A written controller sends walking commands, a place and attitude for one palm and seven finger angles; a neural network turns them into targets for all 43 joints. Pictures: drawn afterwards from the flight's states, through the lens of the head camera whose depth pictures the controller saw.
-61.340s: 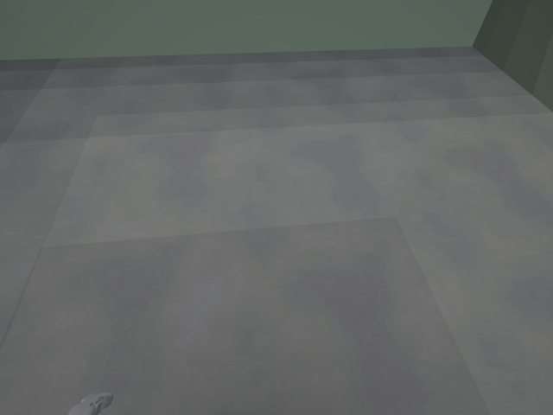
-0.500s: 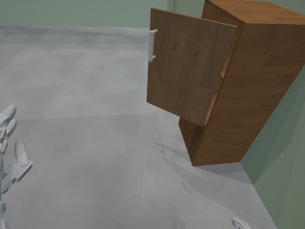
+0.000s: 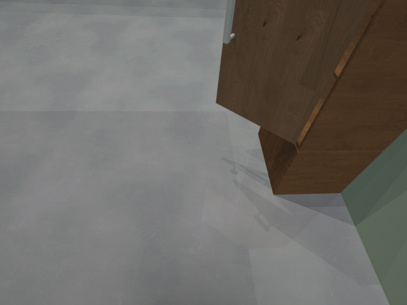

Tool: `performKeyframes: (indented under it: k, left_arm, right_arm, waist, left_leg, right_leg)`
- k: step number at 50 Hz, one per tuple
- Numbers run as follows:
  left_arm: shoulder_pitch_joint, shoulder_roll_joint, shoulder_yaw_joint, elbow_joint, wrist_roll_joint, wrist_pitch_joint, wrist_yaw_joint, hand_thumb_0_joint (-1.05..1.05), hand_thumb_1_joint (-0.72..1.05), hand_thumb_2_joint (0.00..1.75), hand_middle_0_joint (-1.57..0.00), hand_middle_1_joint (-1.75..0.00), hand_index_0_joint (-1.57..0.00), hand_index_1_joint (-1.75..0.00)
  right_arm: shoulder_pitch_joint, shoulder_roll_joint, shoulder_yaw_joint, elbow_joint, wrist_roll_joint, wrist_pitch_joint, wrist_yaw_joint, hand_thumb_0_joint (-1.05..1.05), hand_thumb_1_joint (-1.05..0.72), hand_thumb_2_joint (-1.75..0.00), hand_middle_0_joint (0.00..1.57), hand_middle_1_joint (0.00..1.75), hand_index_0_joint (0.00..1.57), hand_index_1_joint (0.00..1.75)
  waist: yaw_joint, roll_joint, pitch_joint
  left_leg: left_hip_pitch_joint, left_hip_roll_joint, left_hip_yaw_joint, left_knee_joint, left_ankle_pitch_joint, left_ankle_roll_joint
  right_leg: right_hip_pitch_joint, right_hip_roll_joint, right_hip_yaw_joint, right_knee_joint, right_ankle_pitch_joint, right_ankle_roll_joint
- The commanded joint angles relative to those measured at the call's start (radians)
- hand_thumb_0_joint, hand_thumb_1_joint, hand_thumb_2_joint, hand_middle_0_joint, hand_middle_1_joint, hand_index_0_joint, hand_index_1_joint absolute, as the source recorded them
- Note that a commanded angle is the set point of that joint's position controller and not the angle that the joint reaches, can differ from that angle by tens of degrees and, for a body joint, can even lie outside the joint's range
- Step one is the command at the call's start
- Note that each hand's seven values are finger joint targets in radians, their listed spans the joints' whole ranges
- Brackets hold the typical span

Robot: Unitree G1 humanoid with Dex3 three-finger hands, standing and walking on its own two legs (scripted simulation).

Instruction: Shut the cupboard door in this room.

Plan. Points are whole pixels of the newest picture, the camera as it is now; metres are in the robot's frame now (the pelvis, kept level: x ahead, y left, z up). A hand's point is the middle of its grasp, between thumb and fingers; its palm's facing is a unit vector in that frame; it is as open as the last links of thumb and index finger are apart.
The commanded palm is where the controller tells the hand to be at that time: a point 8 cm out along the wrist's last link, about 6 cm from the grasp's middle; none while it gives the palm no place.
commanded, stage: let the arm hang, fingers relaxed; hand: left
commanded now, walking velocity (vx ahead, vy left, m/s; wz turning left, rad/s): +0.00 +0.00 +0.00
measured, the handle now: (232, 17) +0.98 -0.04 +0.09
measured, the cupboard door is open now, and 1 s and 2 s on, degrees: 50 50 50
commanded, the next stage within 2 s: look to check the result in 0.68 s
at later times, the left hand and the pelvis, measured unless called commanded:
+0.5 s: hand out of the picture +0.00 +0.18 -0.17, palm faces -0.03 -0.99 -0.17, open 7.4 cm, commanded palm none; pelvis +0.01 +0.02 +0.01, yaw -2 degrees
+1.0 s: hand out of the picture -0.02 +0.19 -0.17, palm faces -0.04 -0.99 -0.17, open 7.4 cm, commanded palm none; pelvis +0.00 +0.03 +0.01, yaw -3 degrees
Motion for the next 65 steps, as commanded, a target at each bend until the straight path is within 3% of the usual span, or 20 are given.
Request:
performKeyframes:
  k: [1, 7, 12, 22, 37, 46, 65]
  left_arm:
    - [0.030, 0.097, 0.020, 0.027, -0.006, -0.032, 0.006, 0.00, 0.90, 0.90, -0.20, -0.30, -0.20, -0.30]
    - [0.043, 0.083, 0.006, 0.144, -0.004, -0.032, 0.000, 0.00, 0.90, 0.90, -0.20, -0.30, -0.20, -0.30]
    - [0.059, 0.073, -0.001, 0.201, -0.004, -0.035, 0.001, 0.00, 0.90, 0.90, -0.20, -0.30, -0.20, -0.30]
    - [0.090, 0.052, -0.003, 0.247, -0.003, -0.035, 0.005, 0.00, 0.90, 0.90, -0.20, -0.30, -0.20, -0.30]
    - [0.128, 0.024, -0.001, 0.265, -0.003, -0.039, 0.011, 0.00, 0.90, 0.90, -0.20, -0.30, -0.20, -0.30]
    - [0.136, 0.022, -0.004, 0.269, -0.003, -0.042, 0.013, 0.00, 0.90, 0.90, -0.20, -0.30, -0.20, -0.30]
    - [0.109, 0.043, 0.000, 0.261, 0.001, -0.042, 0.012, 0.00, 0.90, 0.90, -0.20, -0.30, -0.20, -0.30]
  right_arm:
    - [0.005, -0.116, -0.031, -0.017, 0.009, -0.048, -0.019, 0.00, -0.90, -0.90, 0.20, 0.30, 0.20, 0.30]
    - [0.026, -0.113, -0.028, 0.054, 0.013, -0.046, -0.021, 0.00, -0.90, -0.90, 0.20, 0.30, 0.20, 0.30]
    - [0.041, -0.106, -0.023, 0.101, 0.012, -0.047, -0.020, 0.00, -0.90, -0.90, 0.20, 0.30, 0.20, 0.30]
    - [0.069, -0.082, -0.019, 0.148, 0.013, -0.050, -0.021, 0.00, -0.90, -0.90, 0.20, 0.30, 0.20, 0.30]
    - [0.121, -0.054, -0.019, 0.170, 0.015, -0.054, -0.026, 0.00, -0.90, -0.90, 0.20, 0.30, 0.20, 0.30]
    - [0.130, -0.054, -0.022, 0.172, 0.016, -0.053, -0.025, 0.00, -0.90, -0.90, 0.20, 0.30, 0.20, 0.30]
    - [0.101, -0.079, -0.029, 0.161, 0.015, -0.057, -0.023, 0.00, -0.90, -0.90, 0.20, 0.30, 0.20, 0.30]
  waist:
    - [0.000, 0.157, -0.163]
    - [-0.004, 0.040, -0.056]
    - [-0.005, 0.013, -0.003]
    - [-0.003, 0.025, 0.040]
    - [-0.005, 0.034, 0.036]
    - [-0.008, 0.019, 0.040]
    - [-0.011, 0.045, 0.043]
  left_leg:
    - [0.156, 0.102, -0.075, -0.131, 0.361, 0.030]
    - [0.151, 0.096, -0.070, -0.217, 0.189, 0.028]
    - [0.157, 0.091, -0.060, -0.251, 0.137, 0.027]
    - [0.149, 0.083, -0.050, -0.280, 0.095, 0.028]
    - [0.148, 0.082, -0.048, -0.278, 0.095, 0.033]
    - [0.155, 0.084, -0.045, -0.272, 0.091, 0.034]
    - [0.170, 0.090, -0.047, -0.292, 0.084, 0.032]
  right_leg:
    - [0.095, -0.095, 0.105, -0.135, 0.302, -0.012]
    - [0.071, -0.095, 0.119, -0.218, 0.200, -0.011]
    - [0.050, -0.098, 0.126, -0.246, 0.163, -0.009]
    - [0.037, -0.098, 0.127, -0.254, 0.138, -0.004]
    - [0.039, -0.095, 0.126, -0.245, 0.147, -0.005]
    - [0.026, -0.096, 0.130, -0.250, 0.141, -0.004]
    - [0.018, -0.095, 0.131, -0.246, 0.148, -0.001]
